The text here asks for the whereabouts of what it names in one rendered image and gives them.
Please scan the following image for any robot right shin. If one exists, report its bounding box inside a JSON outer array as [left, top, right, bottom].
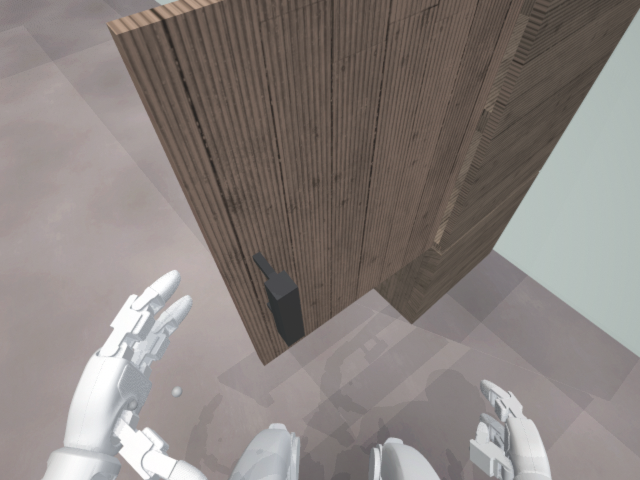
[[382, 438, 403, 447]]

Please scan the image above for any robot left hand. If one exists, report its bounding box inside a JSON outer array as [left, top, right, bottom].
[[63, 270, 208, 480]]

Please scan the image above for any left robot forearm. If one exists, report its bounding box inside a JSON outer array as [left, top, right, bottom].
[[41, 447, 122, 480]]

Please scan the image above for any robot right hand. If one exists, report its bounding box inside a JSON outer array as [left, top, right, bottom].
[[470, 380, 552, 480]]

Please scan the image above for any left robot thigh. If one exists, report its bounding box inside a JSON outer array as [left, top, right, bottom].
[[228, 429, 300, 480]]

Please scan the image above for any cupboard door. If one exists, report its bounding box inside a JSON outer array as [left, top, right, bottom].
[[106, 0, 525, 366]]

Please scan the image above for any handle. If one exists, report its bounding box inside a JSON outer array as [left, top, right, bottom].
[[252, 252, 305, 347]]

